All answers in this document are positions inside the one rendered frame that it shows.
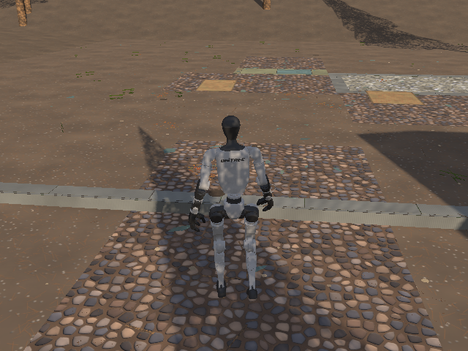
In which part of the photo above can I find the robot left foot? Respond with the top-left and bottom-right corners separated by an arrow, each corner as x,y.
216,280 -> 227,298

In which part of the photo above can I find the left robot upper arm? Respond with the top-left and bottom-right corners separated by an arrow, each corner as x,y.
199,148 -> 217,190

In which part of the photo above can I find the right robot hand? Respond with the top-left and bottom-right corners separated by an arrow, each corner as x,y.
257,197 -> 273,211

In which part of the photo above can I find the left robot hand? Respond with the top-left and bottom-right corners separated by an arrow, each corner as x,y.
188,212 -> 205,232

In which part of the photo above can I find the humanoid robot torso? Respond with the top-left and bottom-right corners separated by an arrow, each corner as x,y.
216,145 -> 249,219

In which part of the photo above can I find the right robot upper arm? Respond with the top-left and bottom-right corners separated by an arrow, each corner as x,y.
247,146 -> 268,186

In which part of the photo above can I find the robot left forearm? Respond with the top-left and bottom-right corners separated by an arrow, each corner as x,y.
190,179 -> 205,214

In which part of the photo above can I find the robot right forearm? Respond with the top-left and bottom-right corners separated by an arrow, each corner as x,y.
260,174 -> 272,200

